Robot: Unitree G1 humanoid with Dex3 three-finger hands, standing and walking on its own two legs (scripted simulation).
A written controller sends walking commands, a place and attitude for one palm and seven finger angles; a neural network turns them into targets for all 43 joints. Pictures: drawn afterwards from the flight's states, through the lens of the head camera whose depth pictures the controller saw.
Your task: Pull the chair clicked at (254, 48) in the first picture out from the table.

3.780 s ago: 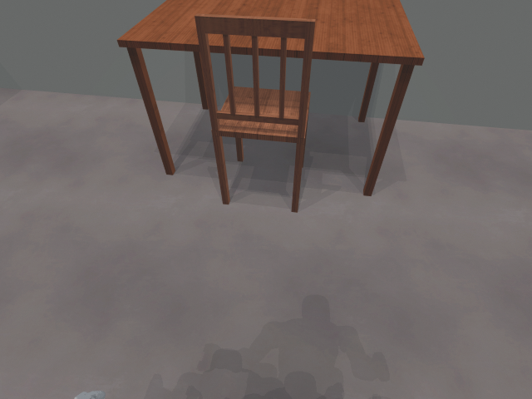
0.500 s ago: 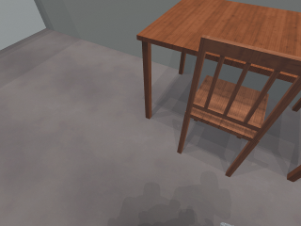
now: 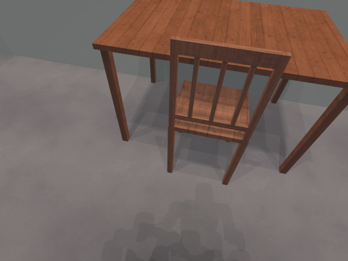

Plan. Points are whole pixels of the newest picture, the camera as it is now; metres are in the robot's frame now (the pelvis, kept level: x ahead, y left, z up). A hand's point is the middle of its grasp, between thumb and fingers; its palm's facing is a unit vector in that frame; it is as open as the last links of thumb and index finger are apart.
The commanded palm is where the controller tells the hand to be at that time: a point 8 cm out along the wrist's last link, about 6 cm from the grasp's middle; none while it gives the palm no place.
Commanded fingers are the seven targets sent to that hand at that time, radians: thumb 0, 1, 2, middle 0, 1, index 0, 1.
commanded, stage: turn to face it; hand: left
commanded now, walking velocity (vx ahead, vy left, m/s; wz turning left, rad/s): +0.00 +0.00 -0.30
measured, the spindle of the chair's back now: (217, 93) +0.73 -0.12 -0.07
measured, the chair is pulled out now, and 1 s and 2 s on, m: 0.00 0.00 0.00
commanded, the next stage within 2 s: take the last steps up to it in 0.16 s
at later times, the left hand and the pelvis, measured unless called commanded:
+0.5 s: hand out of the picture +0.08 +0.16 -0.15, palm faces -0.10 -0.97 -0.21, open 7.3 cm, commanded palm none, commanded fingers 0.00 0.90 0.90 -0.20 -0.30 -0.20 -0.30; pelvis +0.00 -0.01 +0.00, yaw -9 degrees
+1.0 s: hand (115, 247) +0.18 +0.17 -0.17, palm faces -0.13 -0.98 -0.15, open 7.4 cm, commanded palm none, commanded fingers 0.00 0.90 0.90 -0.20 -0.30 -0.20 -0.30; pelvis +0.14 +0.00 +0.01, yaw -12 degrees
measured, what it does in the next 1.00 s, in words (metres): walks ahead: right foot, then left foot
